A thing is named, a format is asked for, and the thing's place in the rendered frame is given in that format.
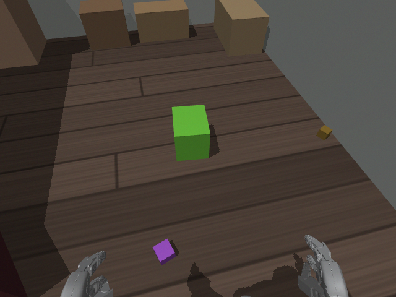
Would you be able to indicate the right robot hand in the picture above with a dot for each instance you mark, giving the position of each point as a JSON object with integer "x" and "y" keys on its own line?
{"x": 328, "y": 273}

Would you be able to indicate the left robot hand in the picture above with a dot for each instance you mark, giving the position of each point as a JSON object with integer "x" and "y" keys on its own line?
{"x": 78, "y": 284}

